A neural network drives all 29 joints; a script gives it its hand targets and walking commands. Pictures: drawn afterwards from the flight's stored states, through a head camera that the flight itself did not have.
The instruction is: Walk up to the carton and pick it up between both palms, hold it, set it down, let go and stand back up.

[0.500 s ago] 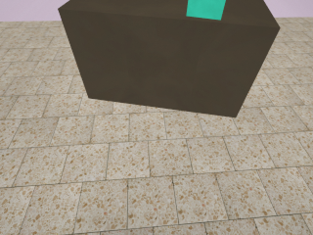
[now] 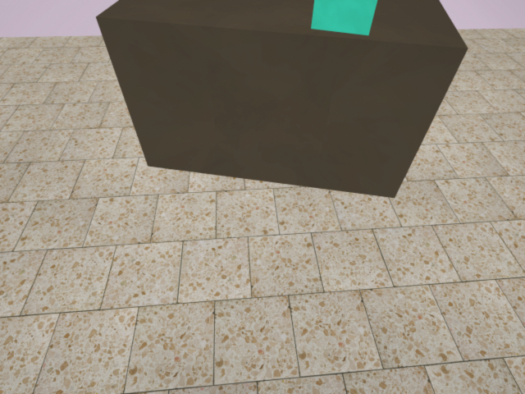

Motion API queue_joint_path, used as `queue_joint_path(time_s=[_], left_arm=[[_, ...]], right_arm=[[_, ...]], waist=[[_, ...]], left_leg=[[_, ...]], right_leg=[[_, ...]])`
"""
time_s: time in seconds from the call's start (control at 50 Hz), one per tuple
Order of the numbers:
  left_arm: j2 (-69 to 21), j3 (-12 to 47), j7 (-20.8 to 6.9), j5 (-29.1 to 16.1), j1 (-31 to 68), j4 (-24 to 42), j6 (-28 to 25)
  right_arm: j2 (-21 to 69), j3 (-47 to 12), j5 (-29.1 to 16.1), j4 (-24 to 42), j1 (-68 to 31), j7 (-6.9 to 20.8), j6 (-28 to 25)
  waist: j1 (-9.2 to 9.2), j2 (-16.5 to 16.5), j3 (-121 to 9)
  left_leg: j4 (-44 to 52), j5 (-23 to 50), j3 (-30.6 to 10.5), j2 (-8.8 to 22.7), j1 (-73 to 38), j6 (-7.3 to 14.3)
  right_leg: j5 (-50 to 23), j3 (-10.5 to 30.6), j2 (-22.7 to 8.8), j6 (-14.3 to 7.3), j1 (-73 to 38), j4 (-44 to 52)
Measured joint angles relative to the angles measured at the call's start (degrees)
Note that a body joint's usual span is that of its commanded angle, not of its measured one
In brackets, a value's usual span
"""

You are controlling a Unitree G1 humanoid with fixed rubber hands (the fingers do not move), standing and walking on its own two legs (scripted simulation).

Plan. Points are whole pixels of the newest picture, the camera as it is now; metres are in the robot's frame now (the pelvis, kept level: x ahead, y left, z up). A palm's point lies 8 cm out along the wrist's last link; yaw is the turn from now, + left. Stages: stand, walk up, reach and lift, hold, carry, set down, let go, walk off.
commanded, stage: stand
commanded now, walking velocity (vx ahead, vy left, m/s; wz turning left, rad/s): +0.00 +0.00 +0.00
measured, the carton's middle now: out of the picture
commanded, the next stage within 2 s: walk up in 0.46 s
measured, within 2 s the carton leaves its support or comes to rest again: neither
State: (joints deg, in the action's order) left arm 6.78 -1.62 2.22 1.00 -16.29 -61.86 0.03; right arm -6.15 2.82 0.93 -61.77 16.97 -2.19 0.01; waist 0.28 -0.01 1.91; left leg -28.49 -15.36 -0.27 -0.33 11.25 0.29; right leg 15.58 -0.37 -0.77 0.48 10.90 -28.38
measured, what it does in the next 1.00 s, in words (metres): steps on the spot: right foot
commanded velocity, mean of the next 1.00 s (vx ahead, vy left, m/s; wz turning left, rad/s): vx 0.00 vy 0.00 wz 0.00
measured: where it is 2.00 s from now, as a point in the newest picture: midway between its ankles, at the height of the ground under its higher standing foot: (299, 319)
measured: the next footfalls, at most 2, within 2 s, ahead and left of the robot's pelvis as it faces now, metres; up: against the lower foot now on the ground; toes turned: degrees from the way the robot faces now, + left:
right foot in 0.98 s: +0.12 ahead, -0.22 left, +0.00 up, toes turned -12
left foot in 1.46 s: +0.47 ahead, -0.01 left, +0.00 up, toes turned -7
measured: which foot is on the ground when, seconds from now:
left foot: down 0.00-1.00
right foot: down 0.00-0.70, up 0.72-0.96, down 0.98-1.00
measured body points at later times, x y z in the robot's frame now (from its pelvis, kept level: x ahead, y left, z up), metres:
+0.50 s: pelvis -0.01 +0.00 +0.00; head -0.01 +0.00 +0.45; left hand -0.02 +0.21 -0.16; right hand -0.02 -0.20 -0.16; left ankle +0.00 +0.12 -0.74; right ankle +0.00 -0.12 -0.74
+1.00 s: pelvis +0.05 -0.08 -0.02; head +0.01 -0.10 +0.42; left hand +0.09 +0.20 -0.14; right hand -0.02 -0.33 -0.19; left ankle +0.00 +0.11 -0.73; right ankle +0.08 -0.21 -0.74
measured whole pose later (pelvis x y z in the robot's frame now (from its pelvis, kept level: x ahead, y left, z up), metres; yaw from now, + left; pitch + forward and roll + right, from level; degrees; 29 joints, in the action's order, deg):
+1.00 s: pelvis +0.05 -0.08 -0.02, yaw -10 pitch -3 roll +2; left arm 14.7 -4.5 -1.6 2.0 -23.9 -54.8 -1.8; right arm -14.5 3.7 5.1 -61.7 22.5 -1.3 -0.8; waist 0.3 2.3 -1.5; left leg -40.1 -35.4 7.2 8.7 6.7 0.6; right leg 18.3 -1.4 -4.0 1.5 21.1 -41.4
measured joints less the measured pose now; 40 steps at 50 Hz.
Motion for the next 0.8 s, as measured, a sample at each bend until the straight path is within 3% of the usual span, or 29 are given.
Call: queue_joint_path(time_s=[0.66,0.72,0.8], left_arm=[[-1.26,0.75,0.36,-0.03,-0.73,-4.04,0.21],[-0.18,0.21,-0.87,1.08,-2.93,-2.45,0.27],[2.86,-0.59,-2.48,2.67,-4.72,-0.35,0.86]], right_arm=[[1.28,-0.85,-0.02,-3.76,0.65,-0.36,0.3],[0.96,-0.22,1.85,-1.63,1.58,0.03,-0.46],[-0.99,0.52,2.49,0.37,2.15,-0.73,-2.48]], waist=[[-0.14,0.08,0.35],[0.44,-0.74,-1.01],[-1.22,-0.47,-1.33]], left_leg=[[1.62,1.65,0.23,-0.37,-0.4,0.24],[-0.48,-4.91,2.03,-0.17,0.19,1.58],[1.01,-3.01,4.71,2.35,-1.64,1.3]], right_leg=[[-1.5,0.41,-0.39,0.4,-0.14,1.19],[12.49,2.29,0.35,-0.61,4.21,-7.79],[12.86,-0.37,-0.18,0.78,12.68,-24.58]])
